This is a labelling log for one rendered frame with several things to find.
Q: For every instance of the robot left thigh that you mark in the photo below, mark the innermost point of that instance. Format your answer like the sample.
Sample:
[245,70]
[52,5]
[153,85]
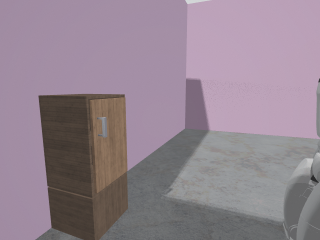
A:
[309,221]

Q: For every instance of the cupboard door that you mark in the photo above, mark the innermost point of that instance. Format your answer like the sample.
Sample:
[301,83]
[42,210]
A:
[109,154]

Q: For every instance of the handle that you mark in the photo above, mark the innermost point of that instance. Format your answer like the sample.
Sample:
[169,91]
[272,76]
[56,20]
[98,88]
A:
[104,127]

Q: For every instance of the right robot shin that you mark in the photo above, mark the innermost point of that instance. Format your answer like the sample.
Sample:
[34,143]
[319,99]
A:
[286,233]

